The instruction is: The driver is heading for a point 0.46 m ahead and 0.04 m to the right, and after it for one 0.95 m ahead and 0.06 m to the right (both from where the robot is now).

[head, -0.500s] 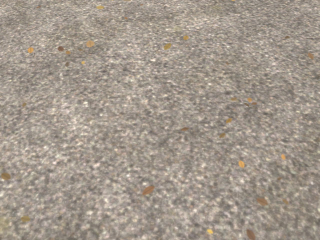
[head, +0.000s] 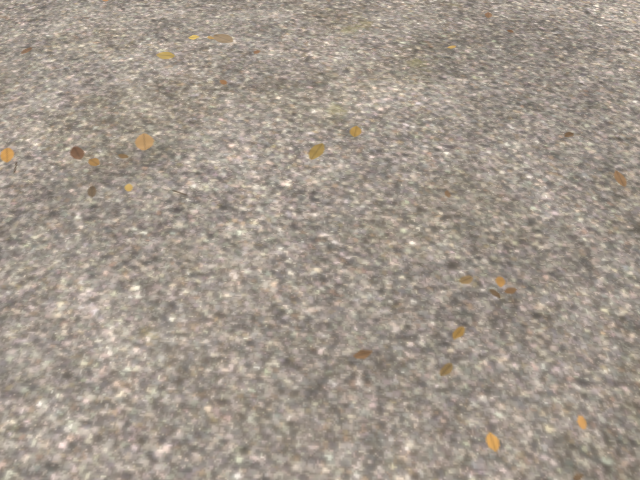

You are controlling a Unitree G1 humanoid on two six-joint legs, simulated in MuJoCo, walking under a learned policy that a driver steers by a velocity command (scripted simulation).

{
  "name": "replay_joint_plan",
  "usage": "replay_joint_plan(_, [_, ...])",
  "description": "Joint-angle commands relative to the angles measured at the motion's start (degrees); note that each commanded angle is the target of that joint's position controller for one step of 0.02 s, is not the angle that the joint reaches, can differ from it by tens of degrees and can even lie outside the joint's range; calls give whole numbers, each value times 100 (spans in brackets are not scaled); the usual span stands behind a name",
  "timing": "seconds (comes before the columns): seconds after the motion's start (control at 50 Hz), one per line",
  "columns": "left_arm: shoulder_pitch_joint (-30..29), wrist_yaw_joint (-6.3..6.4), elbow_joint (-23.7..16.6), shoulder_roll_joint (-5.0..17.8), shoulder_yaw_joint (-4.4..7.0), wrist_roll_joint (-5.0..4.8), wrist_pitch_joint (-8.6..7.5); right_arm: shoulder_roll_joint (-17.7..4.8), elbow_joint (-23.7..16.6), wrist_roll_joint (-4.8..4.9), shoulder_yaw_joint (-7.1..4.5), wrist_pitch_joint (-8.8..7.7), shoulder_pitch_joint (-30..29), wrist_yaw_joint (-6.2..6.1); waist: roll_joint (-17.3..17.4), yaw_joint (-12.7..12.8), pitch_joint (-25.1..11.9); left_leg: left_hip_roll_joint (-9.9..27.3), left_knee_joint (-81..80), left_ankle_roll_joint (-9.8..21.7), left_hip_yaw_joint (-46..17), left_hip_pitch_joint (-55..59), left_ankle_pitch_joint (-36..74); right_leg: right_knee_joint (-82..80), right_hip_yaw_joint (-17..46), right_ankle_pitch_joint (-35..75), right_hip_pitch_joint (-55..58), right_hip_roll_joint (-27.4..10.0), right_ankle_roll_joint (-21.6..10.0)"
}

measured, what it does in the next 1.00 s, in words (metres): walks ahead: right foot, then left foot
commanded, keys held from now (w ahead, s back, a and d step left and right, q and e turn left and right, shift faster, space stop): w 0.38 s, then no key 0.62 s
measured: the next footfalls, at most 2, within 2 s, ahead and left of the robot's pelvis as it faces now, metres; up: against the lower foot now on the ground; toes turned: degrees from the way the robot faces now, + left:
right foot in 0.30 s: +0.37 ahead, -0.13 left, +0.00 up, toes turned -3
left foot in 0.78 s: +0.48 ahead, +0.06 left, +0.00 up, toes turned +3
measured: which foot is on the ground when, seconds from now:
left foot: down 0.00-0.32, up 0.34-0.76, down 0.78-1.00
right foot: up 0.00-0.28, down 0.30-1.00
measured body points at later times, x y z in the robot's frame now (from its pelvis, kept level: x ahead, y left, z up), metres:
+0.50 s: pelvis +0.27 -0.05 +0.00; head +0.30 -0.07 +0.45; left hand +0.31 +0.20 -0.14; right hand +0.32 -0.30 -0.15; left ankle +0.25 +0.08 -0.66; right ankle +0.30 -0.11 -0.75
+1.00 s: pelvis +0.39 -0.02 -0.01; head +0.39 -0.02 +0.44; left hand +0.38 +0.19 -0.17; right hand +0.43 -0.25 -0.16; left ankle +0.44 +0.06 -0.75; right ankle +0.33 -0.13 -0.75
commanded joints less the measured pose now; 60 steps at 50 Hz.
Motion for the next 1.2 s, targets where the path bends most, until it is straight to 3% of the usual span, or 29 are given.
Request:
replay_joint_plan(0.02, [-204, -32, -313, 198, 15, -23, 35, -586, -211, 13, -57, -89, 240, -15, 520, 69, 336, 1502, -985, 525, -1087, -43, 1268, -553, -141, 593, -527, -101, 145])
replay_joint_plan(0.1, [-960, -39, -564, 96, -65, -75, 2, -590, -114, 6, -25, -92, 630, -34, 571, -137, 390, 1439, -900, 438, -835, 362, 1921, -1668, -358, 1053, -428, 82, 149])
replay_joint_plan(0.2, [-1508, -22, -815, 174, -82, -79, -74, -651, 44, -69, -28, -57, 935, -108, 629, -239, 482, 1707, -530, 514, -777, 1239, 2753, -2424, -462, 721, -387, 288, -106])
replay_joint_plan(0.24, [-1278, 5, -794, 243, -48, -82, -127, -729, 43, -90, -49, -45, 768, -139, 664, -45, 374, 1767, -91, 436, -673, 1378, 3803, -2677, -541, 288, 125, 479, -300])
replay_joint_plan(0.28, [-125, 89, -429, 410, 61, -63, -198, -833, 35, -92, -78, -12, 579, -141, 650, 460, -225, 1627, 1252, 284, -504, 1292, 4964, -3070, -697, 130, 1534, 861, -536])
replay_joint_plan(0.3, [878, 145, -112, 616, 157, 27, -257, -778, -22, -43, -53, -3, 497, -129, 486, 849, -781, 1410, 2451, 175, -350, 540, 4183, -3232, -419, 375, 2962, 608, -721])
replay_joint_plan(0.32, [1742, 204, 10, 1203, 311, 173, -280, -400, -254, 145, 49, -10, 690, -72, -394, 962, -1591, 839, 4459, -50, -19, -1159, 1767, -3382, 1577, -182, 4662, -942, -1201])
replay_joint_plan(0.34, [1641, 130, 33, 1359, 370, 39, -189, -420, -223, 195, -15, -12, 1051, -39, -1094, 692, -2049, -51, 6020, -111, -431, -2460, -1974, -4176, 3894, -108, 5225, -1852, -1762])
replay_joint_plan(0.36, [936, 94, -81, 1128, 312, -117, -146, -693, -295, 59, -91, 27, 565, -58, -291, 454, -1244, 404, 6257, -28, -943, -2929, -1560, -4263, 3203, -467, 4506, -1584, -1573])
replay_joint_plan(0.38, [479, 76, -156, 724, 198, -142, -172, -597, -414, 14, -69, -1, 124, -29, 14, 365, -539, 614, 6014, -31, -921, -3006, -1122, -4470, 2458, -376, 3655, -1377, -1420])
replay_joint_plan(0.4, [232, 83, -150, 437, 106, -121, -212, -457, -411, 9, -58, 7, 8, -24, 157, 161, -82, 794, 5610, -63, -865, -2778, -873, -4658, 1848, 494, 2971, -1112, -1192])
replay_joint_plan(0.42, [245, 118, -60, 271, 42, -141, -264, -397, -402, -89, -63, 78, 55, -21, 71, -8, 54, 890, 5299, -149, -854, -2458, -819, -4677, 1351, 1554, 2559, -900, -1045])
replay_joint_plan(0.46, [519, 143, 113, 185, -18, -128, -364, -214, -275, -153, -45, 227, 352, -6, 19, -173, -62, 818, 5042, -293, -735, -1945, -864, -4536, 693, 3455, 2271, -731, -977])
replay_joint_plan(0.5, [663, 150, 200, 391, -7, -131, -422, -196, -298, -142, -50, 306, 272, 1, -67, -269, -138, 743, 4708, -390, -622, -1988, -653, -4471, 309, 4371, 2297, -613, -982])
replay_joint_plan(0.58, [735, 180, 254, 399, -86, -124, -341, -183, -478, -84, 22, 363, -471, -19, -294, -170, -119, 741, 3370, -485, -375, -1981, 12, -4400, -187, 4623, 2361, -317, -808])
replay_joint_plan(0.68, [1111, 240, 460, 382, -143, -100, -239, -231, -493, -32, 91, 359, -911, -130, -363, 93, -221, 612, 2310, -403, -272, -1595, 230, -4086, -118, 4456, 2847, -456, -783])
replay_joint_plan(0.74, [987, 296, 517, 325, -172, -119, -162, -234, -352, -45, 90, 293, -714, -193, -263, -7, -111, 560, 1393, -262, -302, -1118, 167, -3616, 92, 3875, 2931, -540, -707])
replay_joint_plan(0.76, [973, 311, 545, 313, -177, -139, -147, -243, -258, -65, 98, 230, -486, -214, -31, -134, -139, 658, 659, -223, -442, -584, 1018, -3334, 89, 3347, 2800, -412, -513])
replay_joint_plan(0.78, [1175, 324, 524, 272, -192, -132, -160, -611, -147, -103, 22, 151, -129, -244, 361, -85, -449, 1246, 738, -153, -974, 217, 2965, -2937, 28, 2280, 2493, -158, -292])
replay_joint_plan(0.8, [1926, 332, 661, -69, -255, -197, -113, -780, -144, -82, 21, 141, -96, -240, 985, 287, -796, 2080, 1049, 397, -1631, 704, 4822, -2644, -176, -210, 2175, 267, -144])
replay_joint_plan(0.82, [2087, 379, 868, -113, -253, -231, 21, -561, -140, 10, 71, 209, -165, -220, 1231, 127, -904, 2413, 906, 936, -2063, 506, 4585, -2430, -275, -1649, 2165, 593, -71])
replay_joint_plan(0.84, [1776, 406, 839, 57, -205, -195, 104, -379, -167, -2, 131, 254, -320, -211, 1099, 112, -593, 2340, 601, 963, -2189, 118, 3729, -2438, -200, -1931, 2124, 649, -49])
replay_joint_plan(0.88, [1452, 371, 829, -48, -218, -156, 207, -328, -216, -49, 185, 335, -794, -247, 933, 294, -297, 1922, 271, 567, -1852, -516, 2146, -3003, -117, -1394, 2453, 598, -25])
replay_joint_plan(0.9, [1455, 352, 867, -120, -250, -139, 237, -342, -217, -13, 181, 372, -955, -266, 889, 387, -195, 1656, 157, 256, -1616, -817, 1262, -3493, -53, -793, 2744, 518, -9])
replay_joint_plan(0.94, [1280, 339, 874, -55, -286, -69, 222, -387, -177, 69, 138, 431, -947, -250, 625, 240, 148, 1203, 23, -152, -1305, -971, -192, -3878, 167, -466, 2613, 278, 24])
replay_joint_plan(0.96, [1217, 343, 908, 0, -282, -80, 201, -342, -124, 76, 132, 427, -842, -237, 346, 152, 282, 1112, 42, -188, -1215, -810, -107, -3889, 202, -401, 2442, 216, 15])
replay_joint_plan(1.0, [1166, 374, 951, -23, -297, -130, 161, -284, 34, 65, 129, 405, -622, -238, 177, 96, 212, 1069, 261, -177, -1139, -392, 621, -4034, 257, -252, 2369, 136, 10])
replay_joint_plan(1.06, [1136, 415, 994, -6, -306, -156, 118, -257, 145, 33, 133, 378, -520, -223, 174, 65, 21, 1097, 434, -138, -1097, -72, 1310, -4119, 271, -58, 2450, 92, -6])
replay_joint_plan(1.2, [1162, 433, 1093, -76, -348, -143, 149, -190, 352, 30, 166, 435, -429, -237, 167, 55, 229, 1032, 352, -194, -1051, -227, 936, -4187, 275, -74, 2467, 43, -28])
